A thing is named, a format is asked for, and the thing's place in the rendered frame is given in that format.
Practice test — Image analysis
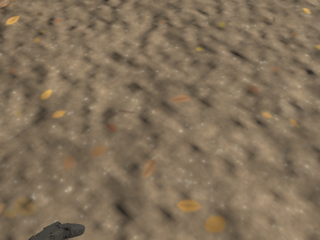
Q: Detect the left robot hand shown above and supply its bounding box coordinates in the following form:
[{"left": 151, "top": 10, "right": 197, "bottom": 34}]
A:
[{"left": 29, "top": 221, "right": 85, "bottom": 240}]

